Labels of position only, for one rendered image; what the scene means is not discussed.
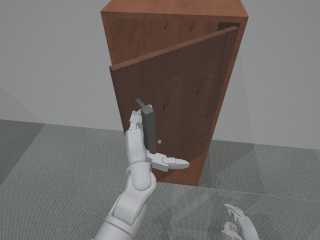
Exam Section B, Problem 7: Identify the left robot forearm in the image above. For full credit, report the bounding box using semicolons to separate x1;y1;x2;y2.
90;161;157;240

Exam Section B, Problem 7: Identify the robot left hand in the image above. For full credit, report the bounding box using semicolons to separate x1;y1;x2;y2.
125;104;190;172

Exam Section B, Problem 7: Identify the robot right hand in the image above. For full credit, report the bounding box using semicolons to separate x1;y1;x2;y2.
221;204;260;240

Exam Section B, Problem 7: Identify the handle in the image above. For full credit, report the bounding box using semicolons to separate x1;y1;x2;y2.
135;98;156;153

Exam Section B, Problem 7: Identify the cupboard door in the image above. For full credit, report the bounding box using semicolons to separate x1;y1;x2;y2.
109;26;239;182

